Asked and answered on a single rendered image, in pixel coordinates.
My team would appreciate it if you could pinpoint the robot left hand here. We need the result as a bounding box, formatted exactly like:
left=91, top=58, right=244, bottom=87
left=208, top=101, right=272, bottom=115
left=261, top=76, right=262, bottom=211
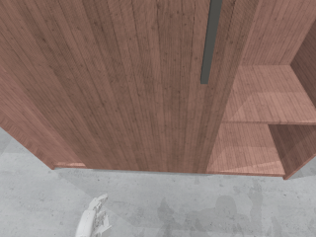
left=74, top=194, right=112, bottom=237

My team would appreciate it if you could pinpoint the wardrobe door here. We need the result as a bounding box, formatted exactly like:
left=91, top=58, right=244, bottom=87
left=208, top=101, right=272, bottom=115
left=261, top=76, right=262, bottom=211
left=0, top=0, right=259, bottom=174
left=0, top=64, right=83, bottom=163

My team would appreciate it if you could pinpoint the handle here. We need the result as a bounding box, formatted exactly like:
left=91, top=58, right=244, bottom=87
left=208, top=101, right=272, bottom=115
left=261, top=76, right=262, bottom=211
left=199, top=0, right=223, bottom=85

